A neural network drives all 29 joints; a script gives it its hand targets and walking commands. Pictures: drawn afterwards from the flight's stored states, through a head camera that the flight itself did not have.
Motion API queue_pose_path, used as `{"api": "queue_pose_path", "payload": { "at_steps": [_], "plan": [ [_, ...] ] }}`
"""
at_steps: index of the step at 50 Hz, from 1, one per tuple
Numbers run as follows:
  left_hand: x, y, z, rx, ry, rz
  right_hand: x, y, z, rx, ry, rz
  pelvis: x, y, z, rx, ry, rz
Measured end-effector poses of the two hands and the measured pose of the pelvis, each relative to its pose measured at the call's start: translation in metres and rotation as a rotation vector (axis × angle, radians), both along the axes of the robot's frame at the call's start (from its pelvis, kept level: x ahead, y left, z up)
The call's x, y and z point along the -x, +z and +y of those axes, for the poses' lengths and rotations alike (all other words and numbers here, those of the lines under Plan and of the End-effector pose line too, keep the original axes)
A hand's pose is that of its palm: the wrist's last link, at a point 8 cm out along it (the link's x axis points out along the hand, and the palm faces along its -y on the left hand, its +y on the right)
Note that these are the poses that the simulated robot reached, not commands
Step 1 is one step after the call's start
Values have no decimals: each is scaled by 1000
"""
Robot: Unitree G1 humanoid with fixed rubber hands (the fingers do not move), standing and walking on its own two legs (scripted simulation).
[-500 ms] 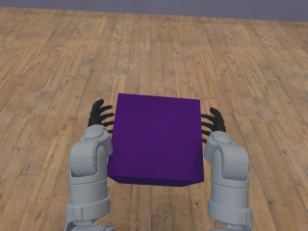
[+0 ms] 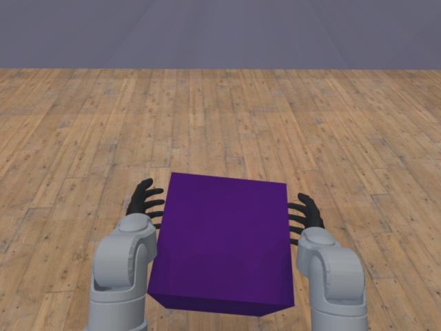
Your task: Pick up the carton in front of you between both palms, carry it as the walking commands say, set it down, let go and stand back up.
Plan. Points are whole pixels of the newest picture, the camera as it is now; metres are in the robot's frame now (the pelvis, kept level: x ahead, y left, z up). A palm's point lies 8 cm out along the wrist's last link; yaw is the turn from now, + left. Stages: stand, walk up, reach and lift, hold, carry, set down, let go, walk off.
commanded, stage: carry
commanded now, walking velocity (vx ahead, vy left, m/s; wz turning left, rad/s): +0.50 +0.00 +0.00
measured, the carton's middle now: (220, 251) +0.28 +0.00 -0.02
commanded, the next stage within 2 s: none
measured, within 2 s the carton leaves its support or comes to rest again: neither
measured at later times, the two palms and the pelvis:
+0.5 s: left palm (171, 106) +0.56 +0.11 +0.13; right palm (290, 113) +0.57 -0.17 +0.12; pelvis +0.31 -0.05 +0.02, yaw +2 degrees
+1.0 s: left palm (176, 61) +0.89 +0.14 +0.10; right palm (262, 66) +0.88 -0.15 +0.09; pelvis +0.61 -0.01 +0.01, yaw +1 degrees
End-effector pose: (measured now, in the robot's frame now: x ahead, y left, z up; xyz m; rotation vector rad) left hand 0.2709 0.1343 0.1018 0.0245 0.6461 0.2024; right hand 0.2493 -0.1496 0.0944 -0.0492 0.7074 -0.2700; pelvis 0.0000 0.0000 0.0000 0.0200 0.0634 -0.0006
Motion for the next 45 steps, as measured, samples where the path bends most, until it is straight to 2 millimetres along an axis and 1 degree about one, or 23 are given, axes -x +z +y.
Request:
{"api": "queue_pose_path", "payload": {
  "at_steps": [2, 5, 7, 9, 11, 12, 15, 17, 19, 21, 24, 27, 29, 31, 33, 36, 37, 39, 41, 43, 45],
  "plan": [
    [-26, 6, -5, 4, -12, -11, -23, 6, -5, -3, -13, -11, -23, 5, -2, 8, 4, 1],
    [-66, 13, -9, -2, -10, -38, -64, 12, -11, -28, -8, -40, -63, 6, -8, 14, 3, 1],
    [-92, 16, -12, -14, 3, -59, -95, 12, -14, -38, 6, -60, -93, 3, -14, 14, 6, -5],
    [-118, 19, -16, -27, 25, -91, -127, 11, -17, -52, 24, -92, -124, -4, -22, 14, 14, -16],
    [-144, 16, -20, -36, 47, -116, -161, 7, -21, -52, 47, -119, -155, -15, -31, 18, 29, -28],
    [-156, 13, -21, -44, 59, -105, -177, 3, -22, -51, 57, -111, -168, -17, -35, 29, 35, -27],
    [-182, 3, -21, -43, 102, -21, -214, -6, -21, -43, 96, -29, -200, -10, -45, 17, 50, -17],
    [-197, 3, -21, -38, 121, 17, -234, -5, -21, -42, 116, 8, -220, -2, -49, 5, 55, -16],
    [-216, 7, -21, -31, 127, 25, -255, 0, -21, -42, 123, 15, -239, 6, -51, -4, 57, -14],
    [-239, 15, -22, -25, 123, 4, -277, 8, -23, -44, 120, -5, -260, 11, -51, -10, 56, -12],
    [-279, 29, -24, -27, 106, -38, -313, 18, -25, -51, 104, -47, -295, 16, -48, -14, 44, -13],
    [-322, 41, -24, -25, 81, -90, -348, 31, -25, -44, 77, -99, -335, 16, -42, -14, 39, -18],
    [-352, 43, -23, -18, 66, -106, -373, 35, -24, -33, 62, -117, -364, 13, -37, -14, 46, -20],
    [-382, 39, -18, -15, 58, -107, -401, 35, -19, -22, 53, -117, -395, 8, -31, -10, 43, -20],
    [-413, 29, -10, -6, 52, -94, -431, 29, -11, -10, 48, -105, -428, 0, -23, -3, 31, -22],
    [-461, 6, 4, 1, 52, -71, -480, 11, 4, -7, 43, -78, -475, -17, -9, 0, 9, -31],
    [-476, -2, 8, 11, 56, -51, -494, 4, 8, 3, 47, -54, -487, -19, -5, -14, 9, -28],
    [-500, -16, 13, 20, 55, 16, -516, -8, 13, 12, 45, 12, -505, -15, 0, -10, 0, -18],
    [-519, -25, 14, 18, 46, 83, -533, -18, 13, 13, 39, 82, -521, -6, 2, 3, -11, -12],
    [-537, -27, 12, 9, 36, 112, -548, -21, 12, 9, 34, 111, -538, 2, 3, 11, -8, -11],
    [-559, -22, 10, 14, 30, 99, -568, -18, 9, 7, 31, 98, -557, 7, 2, 15, 3, -5]
  ]
}}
